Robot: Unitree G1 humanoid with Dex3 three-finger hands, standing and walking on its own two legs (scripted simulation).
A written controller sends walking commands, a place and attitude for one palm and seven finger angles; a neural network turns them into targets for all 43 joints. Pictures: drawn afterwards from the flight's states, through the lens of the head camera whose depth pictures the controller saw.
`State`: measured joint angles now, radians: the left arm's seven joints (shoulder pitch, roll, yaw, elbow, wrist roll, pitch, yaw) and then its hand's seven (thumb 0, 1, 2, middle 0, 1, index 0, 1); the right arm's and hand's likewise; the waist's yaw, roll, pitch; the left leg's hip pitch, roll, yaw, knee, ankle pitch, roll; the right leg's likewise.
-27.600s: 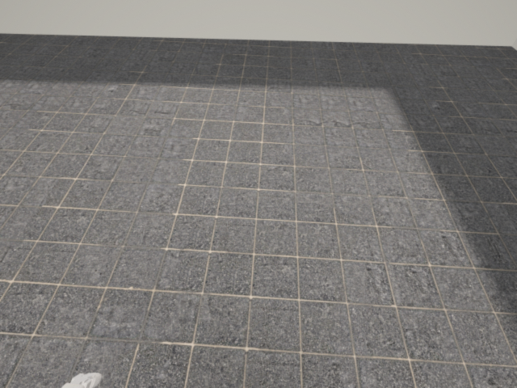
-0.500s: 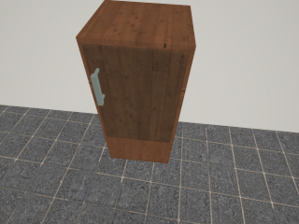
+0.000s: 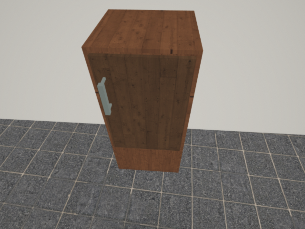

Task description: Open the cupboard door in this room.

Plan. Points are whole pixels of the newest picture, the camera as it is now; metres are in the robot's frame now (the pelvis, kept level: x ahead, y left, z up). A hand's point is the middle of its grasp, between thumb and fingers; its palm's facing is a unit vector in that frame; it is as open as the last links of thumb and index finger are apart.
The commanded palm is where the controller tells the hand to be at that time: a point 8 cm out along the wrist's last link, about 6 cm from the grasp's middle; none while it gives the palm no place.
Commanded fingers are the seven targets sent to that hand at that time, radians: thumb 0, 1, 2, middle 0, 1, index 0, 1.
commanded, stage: look again from close up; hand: left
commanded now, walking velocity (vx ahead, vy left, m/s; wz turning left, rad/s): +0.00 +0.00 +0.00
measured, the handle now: (106, 96) +0.61 +0.23 -0.03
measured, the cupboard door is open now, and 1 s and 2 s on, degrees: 0 0 0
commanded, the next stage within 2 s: shuffle to correct the standing spot in 0.24 s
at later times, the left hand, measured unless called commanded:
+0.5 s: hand out of the picture +0.00 +0.17 -0.17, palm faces +0.03 -0.98 -0.18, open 7.3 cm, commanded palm none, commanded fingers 0.00 0.90 0.90 -0.20 -0.30 -0.20 -0.30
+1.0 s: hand out of the picture +0.13 +0.20 -0.17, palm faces +0.06 -0.96 -0.26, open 7.3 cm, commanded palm none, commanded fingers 0.00 0.90 0.90 -0.20 -0.30 -0.20 -0.30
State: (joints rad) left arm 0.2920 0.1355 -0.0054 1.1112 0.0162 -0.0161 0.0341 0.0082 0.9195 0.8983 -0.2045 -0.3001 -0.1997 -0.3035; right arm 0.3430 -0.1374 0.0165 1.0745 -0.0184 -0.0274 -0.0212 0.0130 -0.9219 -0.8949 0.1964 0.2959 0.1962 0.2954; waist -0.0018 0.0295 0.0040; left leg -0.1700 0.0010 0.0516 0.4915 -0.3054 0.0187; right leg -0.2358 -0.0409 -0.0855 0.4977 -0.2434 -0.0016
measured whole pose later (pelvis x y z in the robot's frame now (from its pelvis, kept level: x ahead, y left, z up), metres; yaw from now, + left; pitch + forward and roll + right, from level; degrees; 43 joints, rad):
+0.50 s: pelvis +0.01 +0.01 +0.00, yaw +0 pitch -1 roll +0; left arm 0.30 0.13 0.01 1.11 0.03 -0.01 0.02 0.00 0.92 0.90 -0.20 -0.30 -0.20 -0.30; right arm 0.32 -0.15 0.01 1.11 -0.02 -0.02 -0.02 0.00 -0.91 -0.89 0.20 0.30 0.20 0.30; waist 0.01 0.01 0.03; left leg -0.15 -0.01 0.06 0.49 -0.32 0.03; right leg -0.23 -0.05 -0.07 0.52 -0.27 0.00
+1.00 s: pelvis +0.07 +0.01 -0.01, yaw +3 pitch +0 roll +1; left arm 0.17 0.16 0.03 1.02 0.02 -0.03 0.05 0.01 0.93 0.90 -0.20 -0.30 -0.20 -0.30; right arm 0.32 -0.12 -0.01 1.12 0.00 0.00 -0.04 0.00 -0.91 -0.89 0.20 0.30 0.20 0.30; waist -0.02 0.03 0.07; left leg -0.19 -0.01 0.04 0.68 -0.50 0.01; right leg -0.29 -0.04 -0.13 0.60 -0.31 -0.05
